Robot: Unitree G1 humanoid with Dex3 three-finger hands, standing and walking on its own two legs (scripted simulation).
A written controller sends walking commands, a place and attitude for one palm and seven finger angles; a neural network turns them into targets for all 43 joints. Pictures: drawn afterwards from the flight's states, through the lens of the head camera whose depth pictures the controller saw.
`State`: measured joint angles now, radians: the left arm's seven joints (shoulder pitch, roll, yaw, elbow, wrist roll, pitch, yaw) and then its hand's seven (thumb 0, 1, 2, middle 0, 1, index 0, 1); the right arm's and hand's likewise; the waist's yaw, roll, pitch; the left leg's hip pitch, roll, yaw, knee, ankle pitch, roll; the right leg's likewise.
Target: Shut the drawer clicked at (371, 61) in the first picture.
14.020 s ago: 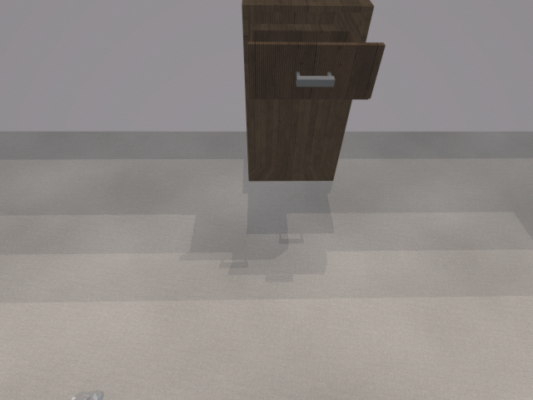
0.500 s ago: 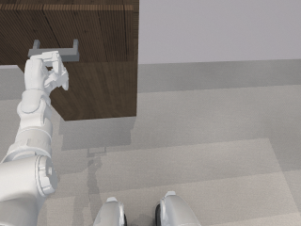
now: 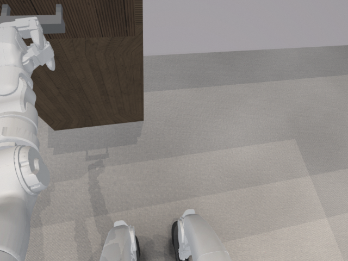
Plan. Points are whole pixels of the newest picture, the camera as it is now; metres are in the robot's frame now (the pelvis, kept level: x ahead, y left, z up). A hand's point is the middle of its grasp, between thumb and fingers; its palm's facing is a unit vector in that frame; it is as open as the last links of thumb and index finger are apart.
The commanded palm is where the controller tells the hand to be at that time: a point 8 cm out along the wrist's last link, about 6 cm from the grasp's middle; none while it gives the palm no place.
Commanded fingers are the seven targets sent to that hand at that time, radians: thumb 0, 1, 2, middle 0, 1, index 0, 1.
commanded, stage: push the drawer shut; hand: left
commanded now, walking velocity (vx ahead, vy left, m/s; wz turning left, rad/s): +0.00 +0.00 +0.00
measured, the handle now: (32, 17) +0.63 +0.23 +0.07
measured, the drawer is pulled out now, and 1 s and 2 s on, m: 0.04 0.00 0.00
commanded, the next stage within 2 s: pull the fist back off the drawer in 0.74 s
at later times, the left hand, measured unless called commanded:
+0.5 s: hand (43, 32) +0.60 +0.21 +0.06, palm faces +0.05 -1.00 -0.01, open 3.0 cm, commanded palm +0.61 +0.22 +0.07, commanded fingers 0.00 0.90 0.90 -1.40 -1.60 -1.40 -1.60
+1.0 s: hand (42, 28) +0.60 +0.21 +0.07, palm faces +0.07 -1.00 -0.03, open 3.4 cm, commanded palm +0.61 +0.20 +0.07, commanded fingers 0.00 0.90 0.90 -1.40 -1.60 -1.40 -1.60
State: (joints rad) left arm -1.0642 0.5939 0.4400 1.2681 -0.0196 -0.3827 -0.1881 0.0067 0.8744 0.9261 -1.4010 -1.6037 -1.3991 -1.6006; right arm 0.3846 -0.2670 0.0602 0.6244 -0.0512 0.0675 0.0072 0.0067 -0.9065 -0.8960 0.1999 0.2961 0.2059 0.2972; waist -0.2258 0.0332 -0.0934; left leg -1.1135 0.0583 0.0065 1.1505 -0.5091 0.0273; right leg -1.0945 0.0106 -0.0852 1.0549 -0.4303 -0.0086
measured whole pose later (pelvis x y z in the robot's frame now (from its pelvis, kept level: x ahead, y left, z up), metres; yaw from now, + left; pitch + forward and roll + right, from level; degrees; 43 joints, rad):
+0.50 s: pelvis +0.00 +0.01 -0.01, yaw -1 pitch +31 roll -6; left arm -1.26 0.76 0.46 1.36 0.05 -0.32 -0.23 -0.01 0.74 0.91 -1.40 -1.60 -1.40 -1.60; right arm 0.43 -0.27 0.09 0.61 -0.07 0.08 0.02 0.00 -0.91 -0.90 0.20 0.30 0.21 0.30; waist -0.29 0.05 -0.08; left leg -1.22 0.07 -0.02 1.20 -0.52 0.03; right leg -1.18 0.02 -0.11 1.07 -0.43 0.00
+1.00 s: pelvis -0.03 +0.01 -0.03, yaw +0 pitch +33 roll -8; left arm -1.45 0.83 0.37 1.41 0.09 -0.23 -0.17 0.08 0.72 0.96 -1.40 -1.60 -1.40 -1.60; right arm 0.44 -0.26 0.12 0.64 -0.09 0.00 0.01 0.00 -0.91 -0.90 0.20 0.30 0.21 0.30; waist -0.35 0.05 -0.07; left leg -1.35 0.06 -0.06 1.26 -0.48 0.03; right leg -1.28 0.01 -0.14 1.10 -0.39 -0.01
